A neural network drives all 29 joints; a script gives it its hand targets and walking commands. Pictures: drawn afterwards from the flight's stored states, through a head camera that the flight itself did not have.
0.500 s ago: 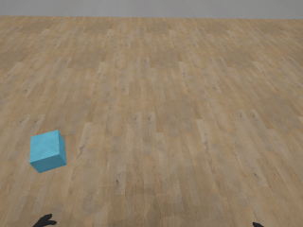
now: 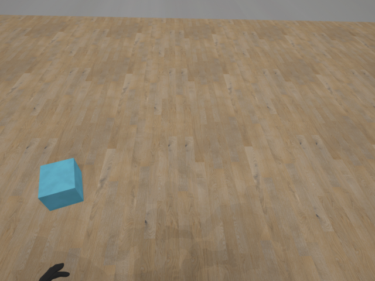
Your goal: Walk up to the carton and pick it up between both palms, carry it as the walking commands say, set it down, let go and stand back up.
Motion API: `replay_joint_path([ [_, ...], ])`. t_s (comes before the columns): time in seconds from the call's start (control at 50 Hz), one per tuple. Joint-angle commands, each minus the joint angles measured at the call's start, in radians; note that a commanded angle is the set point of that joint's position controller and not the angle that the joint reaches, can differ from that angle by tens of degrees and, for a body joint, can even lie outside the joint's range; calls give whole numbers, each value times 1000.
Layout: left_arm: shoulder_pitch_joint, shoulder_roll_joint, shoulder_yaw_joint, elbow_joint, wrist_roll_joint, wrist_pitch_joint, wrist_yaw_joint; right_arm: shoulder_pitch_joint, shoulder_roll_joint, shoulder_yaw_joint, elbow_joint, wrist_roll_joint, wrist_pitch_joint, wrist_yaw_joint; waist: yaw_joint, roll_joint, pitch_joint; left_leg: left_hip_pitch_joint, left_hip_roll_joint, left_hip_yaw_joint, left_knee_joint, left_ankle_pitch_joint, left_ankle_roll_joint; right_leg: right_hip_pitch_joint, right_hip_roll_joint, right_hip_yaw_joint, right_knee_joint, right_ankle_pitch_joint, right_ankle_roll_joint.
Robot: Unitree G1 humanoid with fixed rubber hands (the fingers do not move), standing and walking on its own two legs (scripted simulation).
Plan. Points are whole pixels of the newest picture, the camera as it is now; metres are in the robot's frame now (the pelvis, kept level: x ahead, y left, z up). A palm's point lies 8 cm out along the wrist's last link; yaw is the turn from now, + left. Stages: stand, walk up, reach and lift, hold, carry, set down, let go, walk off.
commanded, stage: walk up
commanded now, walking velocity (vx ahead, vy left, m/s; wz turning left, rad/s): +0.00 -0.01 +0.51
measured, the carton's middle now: (62, 183) +0.74 +0.74 -0.70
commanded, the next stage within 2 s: none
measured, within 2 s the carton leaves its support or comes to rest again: neither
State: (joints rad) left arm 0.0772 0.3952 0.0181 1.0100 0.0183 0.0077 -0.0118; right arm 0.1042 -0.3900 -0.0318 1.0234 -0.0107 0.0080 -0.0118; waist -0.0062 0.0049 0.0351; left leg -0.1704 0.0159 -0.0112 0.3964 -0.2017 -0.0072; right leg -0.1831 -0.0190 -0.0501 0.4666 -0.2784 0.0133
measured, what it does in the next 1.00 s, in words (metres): walks ahead, turning left: left foot, then right foot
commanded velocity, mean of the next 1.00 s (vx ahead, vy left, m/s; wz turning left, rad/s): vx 0.37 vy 0.06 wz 0.48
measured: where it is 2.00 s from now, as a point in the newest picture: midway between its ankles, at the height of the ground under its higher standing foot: (107, 251)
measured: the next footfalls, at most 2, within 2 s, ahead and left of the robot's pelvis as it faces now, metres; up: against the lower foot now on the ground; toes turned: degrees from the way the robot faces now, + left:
left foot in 0.54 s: +0.02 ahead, +0.23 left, +0.00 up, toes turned +27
right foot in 0.98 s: +0.42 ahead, +0.18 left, +0.00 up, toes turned +25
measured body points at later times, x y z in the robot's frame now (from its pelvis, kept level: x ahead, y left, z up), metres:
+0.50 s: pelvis +0.01 +0.06 +0.00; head +0.03 +0.07 +0.45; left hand -0.11 +0.35 -0.14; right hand +0.26 -0.14 -0.10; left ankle -0.01 +0.22 -0.72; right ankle +0.01 -0.14 -0.74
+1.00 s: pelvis +0.23 +0.20 -0.03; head +0.28 +0.22 +0.42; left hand +0.33 +0.51 -0.12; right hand +0.26 -0.06 -0.17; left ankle +0.00 +0.21 -0.73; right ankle +0.38 +0.16 -0.75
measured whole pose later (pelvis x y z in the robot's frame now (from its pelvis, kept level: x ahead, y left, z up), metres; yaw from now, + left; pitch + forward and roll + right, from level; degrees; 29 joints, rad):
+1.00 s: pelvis +0.23 +0.20 -0.03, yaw +32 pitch +2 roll +0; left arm -0.03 0.22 0.02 0.77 0.03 -0.07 -0.03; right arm 0.50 -0.22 -0.04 1.01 0.00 -0.05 -0.01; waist -0.12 0.01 0.06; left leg 0.01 -0.01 -0.06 0.55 -0.48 0.01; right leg -0.50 -0.06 -0.11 0.57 -0.11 0.01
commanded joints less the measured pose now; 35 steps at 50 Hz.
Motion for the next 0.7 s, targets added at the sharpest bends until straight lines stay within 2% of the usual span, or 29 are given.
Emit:
replay_joint_path([
  [0.0,-18,33,42,-106,-5,19,32,37,-197,-93,-88,-17,28,3,-5,251,29,-4,273,-374,-33,562,186,-156,-7,-2,218,-211,23],
  [0.02,20,23,44,-98,-6,16,40,26,-177,-96,-90,-24,27,4,6,253,-18,10,249,-322,17,651,174,-130,-13,7,193,-204,19],
  [0.04,84,3,32,-96,-2,9,64,21,-145,-82,-120,-16,36,14,23,253,-69,-52,202,-280,38,597,146,-53,-23,1,106,-140,13],
  [0.06,135,11,38,-78,0,9,68,-3,-122,-72,-134,-18,38,18,51,154,-85,-165,173,-255,44,410,117,71,-23,-26,0,-45,11],
  [0.08,177,41,49,-82,11,6,75,-28,-86,-64,-163,-12,36,20,84,49,-103,-303,100,-205,134,247,77,211,-101,26,-123,11,-8],
  [0.1,205,109,66,-92,21,10,80,-27,-4,-45,-190,-7,31,20,102,-184,-112,-453,-28,-82,365,-14,32,293,-315,221,-215,135,-63],
  [0.12,128,165,69,-145,19,13,73,42,9,-46,-200,-17,42,13,59,-294,-107,-459,-34,-13,560,-399,11,148,-527,366,-217,305,-199],
  [0.14,101,134,66,-156,15,14,62,47,-32,-56,-187,-25,56,11,41,-185,-80,-390,11,-43,668,-385,5,50,-510,320,-200,405,-249],
  [0.16,42,98,53,-172,19,13,57,63,-31,-63,-181,-24,60,20,2,-132,-75,-360,22,-37,712,-337,-2,11,-446,224,-175,392,-216],
  [0.18,-3,71,49,-190,20,13,59,71,-25,-69,-180,-16,63,32,-18,-140,-65,-354,37,-24,731,-279,-18,-9,-386,131,-159,360,-176],
  [0.2,-15,57,50,-200,19,10,63,74,-17,-70,-183,-13,66,43,-23,-167,-61,-370,48,-16,689,-233,-33,9,-339,73,-146,323,-143],
  [0.24,52,52,55,-199,18,4,66,29,8,-62,-202,-15,64,53,11,-195,-50,-394,41,19,567,-225,-40,62,-323,25,-128,360,-124],
  [0.26,229,101,80,-146,12,-4,70,-47,11,-53,-239,-29,71,77,61,-151,-67,-484,42,32,579,-242,-53,161,-422,115,-189,136,-144],
  [0.28,391,156,117,-77,0,-7,71,-136,11,-35,-272,-41,77,115,83,-127,-48,-617,89,-37,642,-137,-39,242,-518,301,-286,-385,-131],
  [0.3,386,157,119,-74,-3,-10,74,-175,7,-40,-284,-49,72,134,81,-128,6,-684,100,-81,665,-101,-40,253,-542,322,-317,-420,-111],
  [0.34,303,135,112,-102,-3,-29,63,-146,23,-31,-280,-36,54,148,52,-181,18,-602,113,-41,593,-97,-42,202,-490,203,-359,-379,-94],
  [0.38,185,110,99,-134,8,-43,36,-101,48,-21,-262,-6,39,146,14,-245,22,-345,90,49,421,-116,-37,30,-383,23,-378,-339,-53],
  [0.4,165,107,94,-133,18,-46,22,-72,59,-20,-251,5,34,142,0,-260,20,-234,69,98,352,-153,-32,-31,-343,-35,-370,-327,-42],
  [0.46,206,125,91,-94,26,-45,4,-25,64,-22,-222,-3,22,124,-6,-219,23,-123,12,202,216,-152,-31,-46,-337,-93,-267,-342,-45],
  [0.48,204,124,87,-83,23,-41,2,24,65,-24,-198,-7,16,117,-30,-189,15,-50,-12,234,153,-131,-27,-80,-325,-124,-190,-351,-35],
  [0.5,210,95,76,-78,22,-37,-1,114,45,-33,-159,-11,8,108,-65,-118,-24,74,-30,246,117,-159,-11,-138,-290,-168,-44,-327,-21],
  [0.52,212,22,53,-94,22,-38,-10,261,-23,-54,-112,-12,-2,94,-128,68,-72,260,18,128,36,-235,26,-266,-198,-234,268,-222,-1],
  [0.54,153,-77,29,-163,20,-47,-12,389,-167,-77,-98,-27,-15,74,-184,349,-66,375,320,-406,-176,-416,119,-602,-82,-182,620,-332,43],
  [0.56,33,-40,30,-232,46,-46,-14,428,-225,-93,-85,-12,-17,52,-208,351,-56,309,414,-591,-294,-577,209,-698,-100,-25,726,-352,29],
  [0.58,-2,-18,33,-238,46,-48,-18,352,-168,-86,-93,-10,-22,42,-163,280,38,220,391,-563,-282,-562,210,-715,-131,23,758,-276,24],
  [0.62,72,-19,27,-194,29,-68,-30,216,-36,-60,-122,-3,-41,29,-62,189,93,99,265,-336,-250,-229,174,-588,-181,48,668,-71,42],
  [0.64,104,-16,29,-183,28,-66,-34,179,-10,-51,-133,-1,-51,25,-27,159,71,57,228,-268,-245,-98,169,-514,-173,42,630,-14,58],
  [0.66,115,-20,32,-181,29,-60,-37,177,2,-44,-137,-2,-60,24,-11,127,41,51,211,-224,-233,12,175,-470,-155,25,614,19,69],
  [0.68,106,-25,34,-189,29,-55,-38,194,8,-40,-136,-1,-69,23,-11,105,23,66,207,-205,-225,79,184,-457,-143,14,585,40,78],
])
